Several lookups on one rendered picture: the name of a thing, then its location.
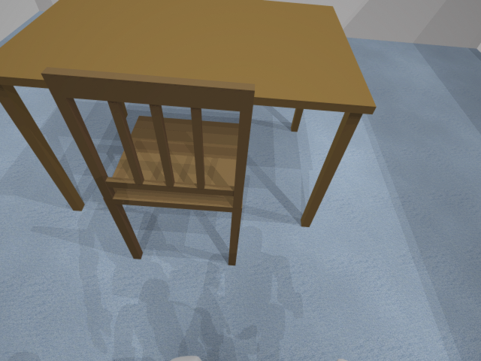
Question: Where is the chair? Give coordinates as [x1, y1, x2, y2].
[41, 67, 255, 265]

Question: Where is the table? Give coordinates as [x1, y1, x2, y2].
[0, 0, 377, 227]

